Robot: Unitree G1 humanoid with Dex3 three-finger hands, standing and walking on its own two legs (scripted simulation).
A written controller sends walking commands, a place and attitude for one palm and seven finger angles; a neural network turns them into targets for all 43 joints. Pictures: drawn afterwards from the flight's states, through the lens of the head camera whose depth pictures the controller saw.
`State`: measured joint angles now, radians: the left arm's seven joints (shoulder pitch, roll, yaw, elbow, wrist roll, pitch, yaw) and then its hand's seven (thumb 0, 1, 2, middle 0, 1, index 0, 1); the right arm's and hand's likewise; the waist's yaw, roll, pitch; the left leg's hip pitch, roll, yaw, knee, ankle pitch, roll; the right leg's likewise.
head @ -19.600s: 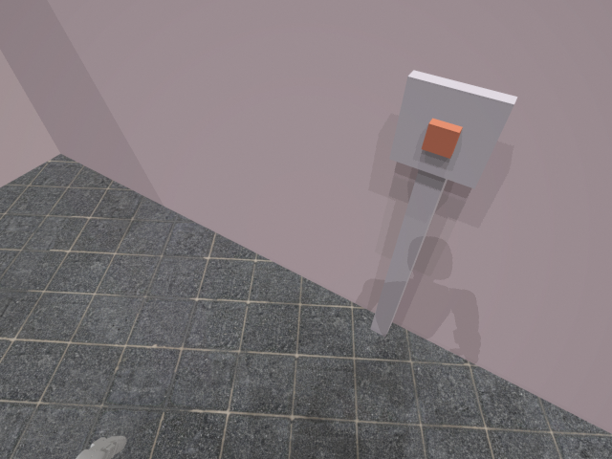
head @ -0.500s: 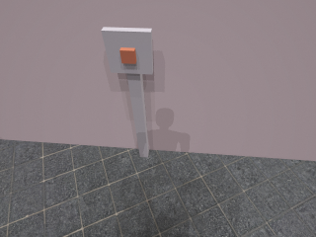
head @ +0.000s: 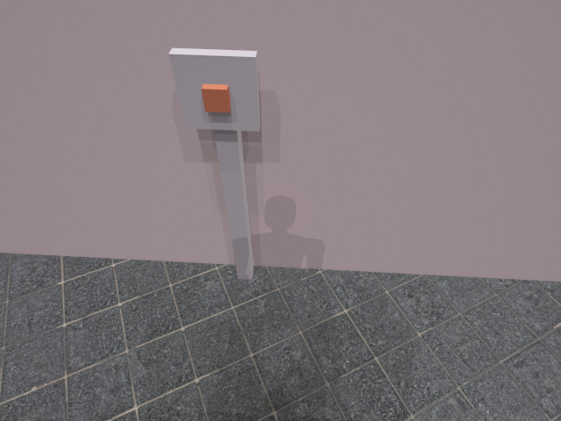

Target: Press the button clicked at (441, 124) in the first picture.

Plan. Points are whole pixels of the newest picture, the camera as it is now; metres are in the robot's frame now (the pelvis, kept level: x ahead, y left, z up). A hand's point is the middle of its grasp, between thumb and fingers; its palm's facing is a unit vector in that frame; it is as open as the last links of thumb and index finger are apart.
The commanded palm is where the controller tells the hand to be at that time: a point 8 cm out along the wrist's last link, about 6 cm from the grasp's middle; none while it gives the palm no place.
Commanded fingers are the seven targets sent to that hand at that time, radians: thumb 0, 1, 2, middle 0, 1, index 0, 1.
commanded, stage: stand and wait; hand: left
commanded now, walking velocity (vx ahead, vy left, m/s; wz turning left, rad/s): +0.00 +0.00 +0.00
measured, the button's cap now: (216, 97) +0.74 +0.18 +0.08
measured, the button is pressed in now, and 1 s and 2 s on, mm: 0 0 0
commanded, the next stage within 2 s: none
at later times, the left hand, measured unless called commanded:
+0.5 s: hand out of the picture -0.01 +0.16 -0.18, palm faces +0.04 -0.98 -0.19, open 7.4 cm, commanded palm none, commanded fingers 0.00 0.90 0.90 -0.20 -0.30 -0.20 -0.30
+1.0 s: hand out of the picture +0.03 +0.18 -0.17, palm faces +0.02 -0.97 -0.24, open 7.4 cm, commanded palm none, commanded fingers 0.00 0.90 0.90 -0.20 -0.30 -0.20 -0.30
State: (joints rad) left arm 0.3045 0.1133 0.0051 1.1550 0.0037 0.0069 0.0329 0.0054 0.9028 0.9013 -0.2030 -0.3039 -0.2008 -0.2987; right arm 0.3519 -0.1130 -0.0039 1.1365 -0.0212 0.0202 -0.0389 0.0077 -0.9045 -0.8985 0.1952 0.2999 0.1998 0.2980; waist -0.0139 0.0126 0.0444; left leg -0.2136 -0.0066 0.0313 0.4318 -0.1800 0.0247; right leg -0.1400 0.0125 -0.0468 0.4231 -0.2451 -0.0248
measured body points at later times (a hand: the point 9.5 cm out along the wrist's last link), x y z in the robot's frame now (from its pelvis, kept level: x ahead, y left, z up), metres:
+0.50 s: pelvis +0.01 -0.01 +0.00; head +0.02 -0.01 +0.45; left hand -0.01 +0.21 -0.16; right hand +0.00 -0.22 -0.16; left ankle +0.04 +0.10 -0.74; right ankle -0.01 -0.10 -0.74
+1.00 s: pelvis +0.02 -0.01 +0.00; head +0.04 -0.02 +0.45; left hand +0.03 +0.23 -0.15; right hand +0.02 -0.25 -0.16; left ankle +0.04 +0.10 -0.74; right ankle -0.01 -0.10 -0.74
